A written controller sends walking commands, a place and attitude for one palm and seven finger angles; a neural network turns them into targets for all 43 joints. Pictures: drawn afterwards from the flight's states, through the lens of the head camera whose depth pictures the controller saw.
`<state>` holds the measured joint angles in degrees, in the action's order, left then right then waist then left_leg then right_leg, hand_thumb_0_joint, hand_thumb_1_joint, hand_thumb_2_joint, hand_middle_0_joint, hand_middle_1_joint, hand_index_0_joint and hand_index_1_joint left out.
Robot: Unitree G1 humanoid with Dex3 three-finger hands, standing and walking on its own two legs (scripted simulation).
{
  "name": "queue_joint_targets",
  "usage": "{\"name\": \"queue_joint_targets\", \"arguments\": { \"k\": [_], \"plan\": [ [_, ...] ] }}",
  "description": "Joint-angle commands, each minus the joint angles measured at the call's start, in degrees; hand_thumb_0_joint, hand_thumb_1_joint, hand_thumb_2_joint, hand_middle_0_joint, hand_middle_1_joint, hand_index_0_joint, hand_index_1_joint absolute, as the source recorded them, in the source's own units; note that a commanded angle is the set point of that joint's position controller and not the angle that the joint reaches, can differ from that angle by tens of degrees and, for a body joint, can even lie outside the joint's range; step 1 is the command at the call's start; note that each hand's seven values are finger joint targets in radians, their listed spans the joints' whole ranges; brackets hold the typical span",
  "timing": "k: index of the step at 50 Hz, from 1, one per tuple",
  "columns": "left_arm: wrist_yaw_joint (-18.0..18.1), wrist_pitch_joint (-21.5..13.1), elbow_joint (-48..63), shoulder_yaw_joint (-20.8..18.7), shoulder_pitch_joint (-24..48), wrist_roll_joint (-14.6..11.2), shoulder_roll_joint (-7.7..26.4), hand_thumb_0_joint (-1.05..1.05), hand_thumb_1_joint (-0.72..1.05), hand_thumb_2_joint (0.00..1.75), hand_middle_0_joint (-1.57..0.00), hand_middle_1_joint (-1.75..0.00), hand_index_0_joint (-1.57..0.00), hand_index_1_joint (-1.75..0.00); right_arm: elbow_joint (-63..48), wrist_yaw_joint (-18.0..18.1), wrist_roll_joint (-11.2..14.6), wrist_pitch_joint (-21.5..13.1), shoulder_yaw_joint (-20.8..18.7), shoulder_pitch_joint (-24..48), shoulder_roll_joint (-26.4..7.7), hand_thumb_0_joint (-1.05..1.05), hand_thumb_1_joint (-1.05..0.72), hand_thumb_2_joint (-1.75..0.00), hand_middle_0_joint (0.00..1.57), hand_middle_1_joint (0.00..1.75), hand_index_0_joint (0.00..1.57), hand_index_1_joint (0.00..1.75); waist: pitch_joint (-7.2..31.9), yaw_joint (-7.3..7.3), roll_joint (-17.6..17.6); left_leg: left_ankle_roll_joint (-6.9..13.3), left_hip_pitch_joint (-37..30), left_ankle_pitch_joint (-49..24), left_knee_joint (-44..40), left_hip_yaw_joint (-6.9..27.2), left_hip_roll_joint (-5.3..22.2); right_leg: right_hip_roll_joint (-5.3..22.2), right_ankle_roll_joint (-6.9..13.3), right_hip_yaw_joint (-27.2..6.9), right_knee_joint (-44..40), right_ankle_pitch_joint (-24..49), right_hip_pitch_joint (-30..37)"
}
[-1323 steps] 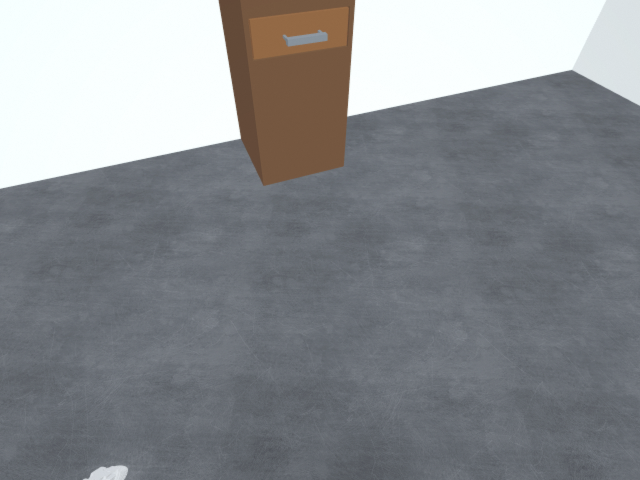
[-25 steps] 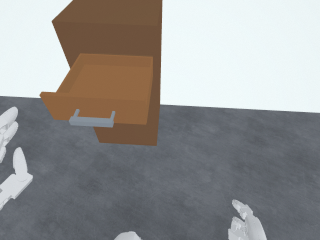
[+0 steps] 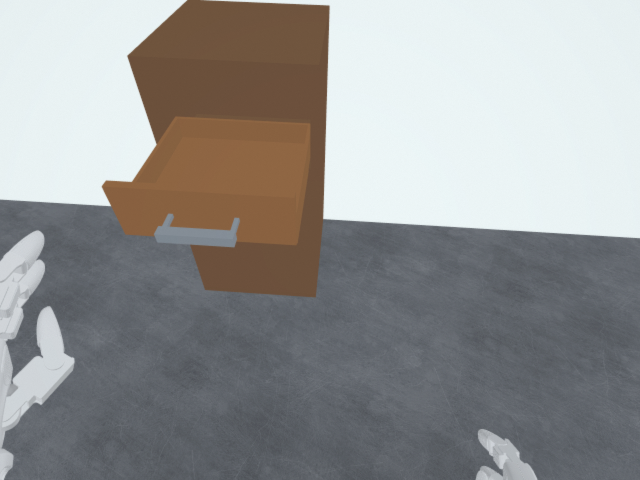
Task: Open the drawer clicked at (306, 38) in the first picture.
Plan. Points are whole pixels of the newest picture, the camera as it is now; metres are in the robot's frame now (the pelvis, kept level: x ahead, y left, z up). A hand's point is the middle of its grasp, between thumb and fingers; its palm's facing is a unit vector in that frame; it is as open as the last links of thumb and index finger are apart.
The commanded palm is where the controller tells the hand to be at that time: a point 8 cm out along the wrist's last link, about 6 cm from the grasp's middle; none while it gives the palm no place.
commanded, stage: stop stepping back and stand still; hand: left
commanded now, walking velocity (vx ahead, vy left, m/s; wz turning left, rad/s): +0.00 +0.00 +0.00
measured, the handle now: (199, 228) +0.60 +0.27 -0.08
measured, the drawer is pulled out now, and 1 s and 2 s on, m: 0.30 0.30 0.30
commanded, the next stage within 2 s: let the arm hang, fingers relaxed in 0.10 s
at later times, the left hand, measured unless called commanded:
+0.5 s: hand out of the picture +0.07 +0.18 -0.16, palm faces +0.08 -0.98 -0.18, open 7.0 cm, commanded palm none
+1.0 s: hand out of the picture -0.01 +0.18 -0.17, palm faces +0.04 -0.98 -0.20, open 7.4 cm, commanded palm none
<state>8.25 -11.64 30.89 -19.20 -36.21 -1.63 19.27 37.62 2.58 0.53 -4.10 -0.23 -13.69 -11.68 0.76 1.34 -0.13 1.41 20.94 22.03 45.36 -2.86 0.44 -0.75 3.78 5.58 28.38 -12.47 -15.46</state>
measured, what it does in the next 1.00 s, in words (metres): stands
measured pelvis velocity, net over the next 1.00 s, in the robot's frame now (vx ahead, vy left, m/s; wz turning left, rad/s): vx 0.01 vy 0.01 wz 0.00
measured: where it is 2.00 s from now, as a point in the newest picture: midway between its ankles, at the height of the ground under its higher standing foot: outside the picture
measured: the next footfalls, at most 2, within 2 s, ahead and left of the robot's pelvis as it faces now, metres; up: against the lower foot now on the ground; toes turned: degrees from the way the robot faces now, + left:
none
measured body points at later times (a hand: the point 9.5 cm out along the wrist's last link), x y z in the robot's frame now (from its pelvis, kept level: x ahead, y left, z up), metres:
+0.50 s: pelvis +0.00 +0.01 +0.00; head +0.02 +0.01 +0.45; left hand +0.06 +0.23 -0.15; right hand +0.08 -0.22 -0.14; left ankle +0.03 +0.12 -0.74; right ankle +0.03 -0.08 -0.74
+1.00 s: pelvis +0.01 +0.01 +0.01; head +0.02 +0.00 +0.46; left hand -0.01 +0.23 -0.15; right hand -0.03 -0.19 -0.16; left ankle +0.03 +0.12 -0.74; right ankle +0.03 -0.08 -0.74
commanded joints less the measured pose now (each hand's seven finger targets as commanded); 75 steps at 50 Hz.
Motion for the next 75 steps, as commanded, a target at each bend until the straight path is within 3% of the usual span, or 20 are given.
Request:
{"name": "queue_joint_targets", "arguments": {
  "k": [1,2,3,4,5,6,9,10,12,14,15,16,19,22,26,28,33,42,58,75],
  "plan": [
    [2.19,-3.41,16.0,-6.5,1.82,0.41,10.96,0.0,0.9,0.9,-0.2,-0.3,-0.2,-0.3,-10.69,1.71,-0.57,-3.95,-1.38,6.59,-5.37,0.0,-0.9,-0.9,0.2,0.3,0.2,0.3,-0.01,0.33,-2.41,0.83,-10.25,-3.72,-19.13,-0.9,0.73,12.47,2.44,-12.84,-15.03,-17.99,-5.72],
    [2.39,-3.27,17.28,-6.23,1.72,0.15,11.05,0.0,0.9,0.9,-0.2,-0.3,-0.2,-0.3,-11.15,2.24,-0.4,-4.17,-1.55,6.54,-6.06,0.0,-0.9,-0.9,0.2,0.3,0.2,0.3,-0.91,0.38,3.06,1.13,-11.9,-3.7,-24.72,1.69,2.84,10.12,0.95,-10.99,-10.35,-15.29,-5.62],
    [2.55,-3.67,19.29,-6.51,3.08,-0.03,11.27,0.0,0.9,0.9,-0.2,-0.3,-0.2,-0.3,-12.08,2.27,-0.99,-4.43,-1.72,6.87,-7.35,0.0,-0.9,-0.9,0.2,0.3,0.2,0.3,-1.48,-0.34,9.32,3.14,-9.35,0.66,-29.7,10.47,8.2,5.37,-1.39,-8.47,-3.26,-13.21,-4.83],
    [2.93,-3.83,19.6,-7.63,3.0,0.2,11.71,0.0,0.9,0.9,-0.2,-0.3,-0.2,-0.3,-12.36,2.03,-0.89,-4.52,-1.95,6.76,-7.54,0.0,-0.9,-0.9,0.2,0.3,0.2,0.3,0.24,-1.0,11.68,5.31,-7.44,-0.76,-31.34,16.71,13.15,2.15,-3.15,-4.42,2.95,-8.4,-2.41],
    [2.69,-3.45,17.0,-8.42,1.24,-0.1,11.72,0.0,0.9,0.9,-0.2,-0.3,-0.2,-0.3,-12.09,1.75,-0.28,-4.58,-1.7,6.94,-6.57,0.0,-0.9,-0.9,0.2,0.3,0.2,0.3,1.49,-1.1,11.58,5.21,-2.71,6.33,-33.72,17.48,14.43,1.58,-3.86,-3.65,5.93,-10.24,1.2],
    [2.59,-2.95,16.08,-8.84,1.01,0.34,11.72,0.0,0.9,0.9,-0.2,-0.3,-0.2,-0.3,-12.0,1.83,-0.31,-4.66,-1.18,7.31,-5.58,0.0,-0.9,-0.9,0.2,0.3,0.2,0.3,0.16,-0.79,12.17,4.85,1.23,8.76,-34.3,15.52,13.4,1.65,-3.87,-3.63,6.47,-8.85,3.53],
    [2.07,-2.71,13.68,-7.89,0.08,-0.24,10.35,0.0,0.9,0.9,-0.2,-0.3,-0.2,-0.3,-11.53,1.64,0.18,-5.31,-1.11,7.09,-6.02,0.0,-0.9,-0.9,0.2,0.3,0.2,0.3,0.04,-0.47,4.25,2.71,0.28,-5.45,-26.73,8.66,8.74,2.68,-3.99,-5.2,-2.39,1.36,7.36],
    [-6.18,7.02,-33.91,13.32,7.64,5.5,-0.65,0.0,0.9,0.9,-0.2,-0.3,-0.2,-0.3,2.91,-3.37,-0.82,-6.87,-4.64,7.74,-12.89,0.0,-0.9,-0.9,0.2,0.3,0.2,0.3,-1.74,0.95,2.71,0.63,1.85,-15.4,-15.5,5.67,5.53,7.21,-2.88,-5.27,2.87,12.47,-0.49],
    [-7.53,11.24,-38.77,13.83,8.9,4.06,-3.13,0.0,0.9,0.9,-0.2,-0.3,-0.2,-0.3,3.36,-2.88,-0.67,-2.24,-3.42,0.17,-6.62,0.0,-0.9,-0.9,0.2,0.3,0.2,0.3,5.93,0.49,-5.07,-0.41,-6.65,-22.71,-11.99,4.17,4.89,7.71,-1.22,-8.04,1.14,16.85,-1.29],
    [-7.63,11.65,-44.02,13.97,13.06,3.91,-1.48,0.0,0.9,0.9,-0.2,-0.3,-0.2,-0.3,2.98,-2.62,-0.8,0.21,-2.39,-0.26,-6.8,0.0,-0.9,-0.9,0.2,0.3,0.2,0.3,5.99,0.06,-11.96,0.3,-5.79,-20.56,-11.94,5.34,3.85,8.72,-0.07,-8.29,0.25,15.89,1.17],
    [-7.66,11.9,-47.6,14.12,14.92,3.85,-0.82,0.0,0.9,0.9,-0.2,-0.3,-0.2,-0.3,3.21,-2.51,-1.05,1.1,-2.12,0.82,-6.93,0.0,-0.9,-0.9,0.2,0.3,0.2,0.3,3.59,-0.14,-12.79,0.36,-5.68,-17.82,-12.3,5.45,3.17,9.24,0.22,-8.91,-1.21,12.71,-0.27],
    [-7.61,12.21,-51.49,14.31,16.79,3.77,-0.42,0.0,0.9,0.9,-0.2,-0.3,-0.2,-0.3,3.58,-2.35,-1.35,2.06,-1.88,1.39,-6.92,0.0,-0.9,-0.9,0.2,0.3,0.2,0.3,1.02,-0.18,-11.94,0.5,-5.69,-16.05,-13.56,5.89,2.85,9.2,0.46,-9.45,-2.85,8.78,-1.62],
    [-7.26,12.86,-63.34,15.26,20.15,3.27,-0.34,0.0,0.9,0.9,-0.2,-0.3,-0.2,-0.3,6.63,-2.16,-1.87,3.41,-0.82,2.94,-6.33,0.0,-0.9,-0.9,0.2,0.3,0.2,0.3,-4.37,-1.1,0.21,1.49,-2.65,-16.8,-21.72,9.15,5.24,5.45,-1.2,-8.43,-3.3,1.99,0.47],
    [-7.18,12.39,-73.92,16.11,19.49,2.91,0.47,0.0,0.9,0.9,-0.2,-0.3,-0.2,-0.3,10.39,-1.72,-1.51,3.81,-0.41,2.49,-6.26,0.0,-0.9,-0.9,0.2,0.3,0.2,0.3,-3.9,-1.89,2.22,1.01,-3.18,-9.89,-24.99,8.58,5.08,5.25,-0.99,-9.33,-6.9,-0.85,4.06],
    [-6.97,11.57,-82.53,15.92,17.34,2.68,-2.29,0.0,0.9,0.9,-0.2,-0.3,-0.2,-0.3,15.27,-1.06,-1.69,3.79,-0.5,-1.21,-3.29,0.0,-0.9,-0.9,0.2,0.3,0.2,0.3,0.95,-1.69,9.67,0.5,-7.16,-8.47,-25.44,6.32,4.35,5.93,-0.21,-9.57,-9.39,0.62,6.99],
    [-6.95,11.44,-85.44,16.46,17.68,2.57,-2.68,0.0,0.9,0.9,-0.2,-0.3,-0.2,-0.3,17.05,-0.81,-1.4,3.99,-0.55,-3.15,-2.97,0.0,-0.9,-0.9,0.2,0.3,0.2,0.3,0.87,-1.39,5.11,0.56,-8.58,-9.75,-25.55,6.31,5.13,6.15,-0.29,-8.88,-10.43,1.24,6.96],
    [-6.77,11.22,-91.26,17.65,16.84,2.2,-3.03,0.0,0.9,0.9,-0.2,-0.3,-0.2,-0.3,21.44,-0.55,-1.09,4.27,-0.44,-6.54,-2.4,0.0,-0.9,-0.9,0.2,0.3,0.2,0.3,-2.59,-1.09,1.19,0.5,-10.31,-11.34,-26.05,5.43,5.38,6.33,-0.19,-8.85,-12.2,0.62,4.86],
    [-6.15,11.45,-95.39,18.08,14.95,2.12,-3.83,0.0,0.9,0.9,-0.2,-0.3,-0.2,-0.3,25.6,-0.5,-1.05,4.79,-0.44,-9.72,-0.71,0.0,-0.9,-0.9,0.2,0.3,0.2,0.3,-6.69,-1.16,-1.51,0.53,-9.92,-7.85,-26.55,4.63,4.63,5.97,-0.34,-9.91,-14.2,-7.15,1.54],
    [-5.74,11.09,-95.06,17.6,15.14,2.35,-6.54,0.0,0.9,0.9,-0.2,-0.3,-0.2,-0.3,26.64,-0.14,-1.19,4.12,-0.91,-10.81,2.7,0.0,-0.9,-0.9,0.2,0.3,0.2,0.3,-7.89,-1.02,1.57,0.44,-8.49,-8.45,-27.15,4.63,4.92,5.51,-0.48,-9.18,-12.21,-2.38,1.66],
    [-5.81,10.83,-95.55,17.49,15.59,2.24,-6.23,0.0,0.9,0.9,-0.2,-0.3,-0.2,-0.3,26.64,0.07,-0.98,3.7,-1.05,-9.86,1.34,0.0,-0.9,-0.9,0.2,0.3,0.2,0.3,-5.82,-0.98,0.98,0.35,-10.77,-11.73,-27.53,4.89,5.46,5.89,-0.5,-8.81,-11.81,1.62,4.05]
  ]
}}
